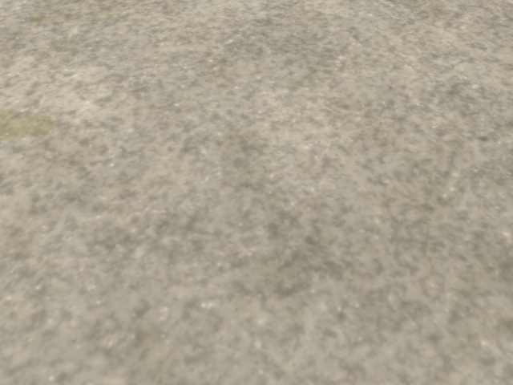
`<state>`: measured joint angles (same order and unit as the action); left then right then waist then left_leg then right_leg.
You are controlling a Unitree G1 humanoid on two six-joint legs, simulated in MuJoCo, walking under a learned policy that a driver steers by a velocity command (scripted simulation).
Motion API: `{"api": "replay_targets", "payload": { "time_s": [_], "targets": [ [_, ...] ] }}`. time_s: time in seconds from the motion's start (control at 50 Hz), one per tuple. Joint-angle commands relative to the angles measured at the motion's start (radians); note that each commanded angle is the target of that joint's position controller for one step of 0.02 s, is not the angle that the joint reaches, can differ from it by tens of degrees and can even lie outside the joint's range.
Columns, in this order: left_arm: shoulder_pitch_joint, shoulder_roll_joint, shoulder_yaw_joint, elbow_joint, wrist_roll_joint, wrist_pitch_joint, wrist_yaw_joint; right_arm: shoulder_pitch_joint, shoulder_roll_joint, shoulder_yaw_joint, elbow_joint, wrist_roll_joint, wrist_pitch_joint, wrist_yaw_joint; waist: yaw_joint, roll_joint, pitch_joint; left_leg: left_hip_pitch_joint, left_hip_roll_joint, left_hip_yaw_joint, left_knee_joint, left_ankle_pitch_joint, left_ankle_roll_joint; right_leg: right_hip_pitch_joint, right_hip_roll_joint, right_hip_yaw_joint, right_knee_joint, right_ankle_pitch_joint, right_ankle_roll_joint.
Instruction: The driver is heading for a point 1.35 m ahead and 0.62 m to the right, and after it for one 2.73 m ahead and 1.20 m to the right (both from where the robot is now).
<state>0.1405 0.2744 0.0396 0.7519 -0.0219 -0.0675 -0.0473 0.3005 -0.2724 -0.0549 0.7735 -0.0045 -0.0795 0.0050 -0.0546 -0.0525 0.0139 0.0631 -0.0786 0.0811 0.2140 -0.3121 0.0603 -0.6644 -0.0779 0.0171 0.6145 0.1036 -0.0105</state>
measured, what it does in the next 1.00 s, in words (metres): walks ahead, turning right: right foot, then left foot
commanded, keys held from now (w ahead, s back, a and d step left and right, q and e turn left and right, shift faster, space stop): w+e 1.00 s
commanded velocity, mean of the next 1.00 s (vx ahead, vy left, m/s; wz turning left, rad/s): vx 0.50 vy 0.00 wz -0.54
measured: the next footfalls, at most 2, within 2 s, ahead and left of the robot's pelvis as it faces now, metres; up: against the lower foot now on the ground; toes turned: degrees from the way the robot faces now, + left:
right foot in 0.10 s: +0.24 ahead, -0.12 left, +0.00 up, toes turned -5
left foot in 0.56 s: +0.54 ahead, +0.05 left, +0.00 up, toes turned -23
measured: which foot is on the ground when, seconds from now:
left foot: down 0.00-0.12, up 0.14-0.54, down 0.56-1.00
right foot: up 0.00-0.08, down 0.10-0.56, up 0.58-1.00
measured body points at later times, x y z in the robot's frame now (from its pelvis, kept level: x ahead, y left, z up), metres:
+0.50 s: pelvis +0.30 -0.03 +0.00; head +0.33 -0.05 +0.45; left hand +0.44 +0.23 -0.10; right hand +0.45 -0.32 -0.08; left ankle +0.50 +0.08 -0.71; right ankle +0.20 -0.12 -0.74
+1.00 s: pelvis +0.55 -0.11 +0.00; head +0.58 -0.13 +0.44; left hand +0.87 -0.05 -0.08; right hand +0.39 -0.36 -0.12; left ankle +0.50 +0.06 -0.74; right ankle +0.61 -0.31 -0.70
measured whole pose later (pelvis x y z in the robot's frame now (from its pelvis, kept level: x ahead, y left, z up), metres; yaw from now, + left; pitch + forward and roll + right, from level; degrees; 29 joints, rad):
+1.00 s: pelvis +0.55 -0.11 +0.00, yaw -35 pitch +2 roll +2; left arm 0.09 0.28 0.06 0.59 -0.02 -0.01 -0.05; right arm 0.34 -0.31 -0.07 0.84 0.01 -0.07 -0.01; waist -0.10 -0.04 0.04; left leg 0.06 0.02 0.21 0.27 -0.35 -0.03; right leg -0.64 -0.08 -0.01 0.69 -0.06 -0.03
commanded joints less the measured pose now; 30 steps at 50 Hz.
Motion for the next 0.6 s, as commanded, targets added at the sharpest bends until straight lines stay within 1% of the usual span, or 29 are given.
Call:
{"api": "replay_targets", "payload": {
  "time_s": [0.02,0.04,0.06,0.08,0.1,0.12,0.14,0.16,0.18,0.2,0.22,0.24,0.28,0.3,0.34,0.38,0.42,0.46,0.5,0.52,0.54,0.56,0.58,0.6],
  "targets": [
    [-0.152,0.067,0.012,-0.129,0.003,-0.022,-0.024,0.038,-0.170,-0.048,-0.020,0.009,0.012,-0.013,-0.030,0.095,0.061,0.062,0.329,-0.042,0.033,0.616,0.104,-0.073,0.027,-0.034,-0.040,-0.110,-0.039],
    [-0.129,0.078,0.018,-0.134,0.005,-0.020,-0.028,0.023,-0.183,-0.052,-0.023,0.009,0.020,-0.019,-0.009,0.115,0.034,0.079,0.328,-0.026,0.094,0.793,0.089,-0.025,0.055,-0.064,-0.042,-0.169,-0.057],
    [-0.082,0.100,0.029,-0.133,0.007,-0.016,-0.027,0.013,-0.199,-0.056,-0.029,0.010,0.028,-0.027,0.020,0.143,-0.014,0.091,0.323,-0.011,0.179,0.991,0.074,0.051,0.092,-0.098,-0.030,-0.227,-0.077],
    [0.020,0.138,0.048,-0.116,0.008,-0.012,-0.023,0.001,-0.209,-0.057,-0.034,0.009,0.037,-0.035,0.079,0.154,-0.080,0.073,0.307,0.011,0.324,1.127,0.055,0.189,0.131,-0.121,-0.034,-0.252,-0.102],
    [0.168,0.191,0.075,-0.089,0.007,-0.009,-0.012,-0.011,-0.203,-0.051,-0.040,0.011,0.039,-0.043,0.163,0.128,-0.160,-0.048,0.273,0.045,0.540,1.068,0.018,0.433,0.137,-0.085,-0.084,-0.173,-0.143],
    [0.300,0.303,0.108,-0.079,0.014,-0.002,0.006,0.062,-0.132,-0.026,-0.081,-0.009,0.020,-0.043,0.171,-0.049,-0.307,-0.414,0.175,0.059,0.924,0.651,-0.043,0.841,-0.101,0.296,-0.065,-0.140,-0.286],
    [0.288,0.280,0.096,-0.085,-0.005,-0.005,0.006,0.086,-0.069,0.003,-0.086,-0.022,-0.012,-0.021,0.132,-0.180,-0.428,-0.715,-0.023,-0.100,1.194,-0.237,-0.087,1.073,-0.262,0.777,-0.222,-0.228,-0.430],
    [0.292,0.217,0.077,-0.087,-0.001,-0.001,0.010,0.002,-0.151,-0.016,-0.104,0.016,-0.044,0.003,0.184,-0.091,-0.388,-0.836,0.050,-0.226,1.239,-0.212,-0.062,1.069,-0.238,0.714,-0.270,-0.349,-0.379],
    [0.250,0.185,0.069,-0.093,0.003,0.000,0.015,-0.076,-0.154,-0.011,-0.133,0.040,-0.060,0.011,0.175,-0.029,-0.250,-0.869,0.096,-0.206,1.182,-0.142,-0.046,0.938,-0.202,0.577,-0.284,-0.354,-0.335],
    [0.187,0.172,0.063,-0.103,0.006,0.002,0.017,-0.110,-0.142,-0.009,-0.144,0.024,-0.067,0.008,0.129,0.061,-0.133,-0.849,0.133,-0.187,1.068,-0.089,-0.044,0.762,-0.163,0.482,-0.308,-0.271,-0.308],
    [0.137,0.141,0.053,-0.118,0.013,0.001,0.020,-0.112,-0.154,-0.019,-0.140,0.001,-0.060,0.001,0.091,0.066,-0.086,-0.782,0.164,-0.181,0.982,-0.055,-0.052,0.640,-0.132,0.412,-0.330,-0.174,-0.293],
    [0.109,0.139,0.050,-0.135,0.021,0.002,0.024,-0.091,-0.151,-0.021,-0.141,-0.005,-0.048,0.000,0.062,0.037,-0.062,-0.725,0.171,-0.177,0.951,-0.040,-0.064,0.551,-0.110,0.389,-0.354,-0.115,-0.299],
    [0.089,0.150,0.054,-0.139,0.017,0.001,0.031,-0.053,-0.128,-0.017,-0.133,-0.011,-0.028,-0.005,0.033,0.014,-0.050,-0.680,0.176,-0.155,0.863,-0.025,-0.099,0.451,-0.088,0.332,-0.379,-0.028,-0.308],
    [0.091,0.163,0.058,-0.136,0.016,-0.001,0.037,-0.064,-0.116,-0.012,-0.136,-0.013,-0.021,-0.009,0.032,0.013,-0.042,-0.668,0.172,-0.142,0.802,0.006,-0.116,0.410,-0.074,0.297,-0.385,0.002,-0.304],
    [0.102,0.185,0.066,-0.129,0.009,0.003,0.048,-0.132,-0.088,0.002,-0.151,-0.016,-0.018,-0.012,0.052,0.002,-0.027,-0.633,0.155,-0.127,0.648,0.147,-0.138,0.354,-0.030,0.234,-0.384,-0.017,-0.272],
    [0.130,0.190,0.069,-0.118,0.001,0.011,0.055,-0.212,-0.072,0.010,-0.163,-0.012,-0.023,-0.007,0.090,-0.017,-0.027,-0.574,0.120,-0.120,0.484,0.306,-0.144,0.333,0.006,0.207,-0.365,-0.088,-0.233],
    [0.173,0.193,0.071,-0.104,-0.002,0.020,0.059,-0.269,-0.082,0.007,-0.174,0.002,-0.030,0.001,0.119,-0.031,-0.036,-0.535,0.088,-0.125,0.389,0.379,-0.145,0.360,-0.002,0.242,-0.341,-0.153,-0.214],
    [0.199,0.187,0.071,-0.095,-0.008,0.027,0.060,-0.289,-0.107,-0.003,-0.183,0.011,-0.038,0.008,0.122,-0.041,-0.040,-0.520,0.080,-0.152,0.323,0.356,-0.133,0.418,-0.025,0.306,-0.292,-0.215,-0.199],
    [0.198,0.183,0.072,-0.095,-0.004,0.031,0.062,-0.268,-0.135,-0.018,-0.181,0.015,-0.046,0.012,0.098,-0.064,-0.043,-0.483,0.080,-0.167,0.290,0.287,-0.105,0.465,-0.050,0.374,-0.233,-0.250,-0.178],
    [0.183,0.176,0.071,-0.100,-0.002,0.033,0.062,-0.226,-0.144,-0.026,-0.171,0.017,-0.051,0.012,0.069,-0.076,-0.047,-0.426,0.080,-0.159,0.266,0.263,-0.084,0.466,-0.046,0.391,-0.195,-0.253,-0.162],
    [0.178,0.148,0.062,-0.105,0.002,0.033,0.060,-0.152,-0.161,-0.039,-0.153,0.012,-0.055,0.007,0.029,-0.074,-0.076,-0.315,0.091,-0.151,0.238,0.252,-0.056,0.447,-0.013,0.377,-0.125,-0.243,-0.135],
    [0.176,0.089,0.041,-0.120,0.010,0.027,0.056,-0.032,-0.205,-0.055,-0.144,-0.006,-0.060,-0.001,-0.028,-0.009,-0.178,-0.111,0.217,-0.263,0.245,0.199,0.004,0.371,0.042,0.312,0.091,-0.293,-0.097],
    [0.291,0.020,0.018,-0.152,-0.005,0.017,0.056,0.081,-0.298,-0.079,-0.118,-0.026,-0.048,-0.005,-0.004,0.276,-0.320,0.228,0.449,-0.669,0.179,-0.008,0.159,0.057,0.183,0.156,0.434,-0.590,-0.025],
    [0.303,0.091,0.025,-0.151,-0.016,0.013,0.057,0.109,-0.250,-0.072,-0.104,-0.003,-0.039,0.004,-0.013,0.351,-0.309,0.249,0.513,-0.906,0.097,-0.256,0.195,-0.117,0.129,0.146,0.619,-0.699,-0.008]
  ]
}}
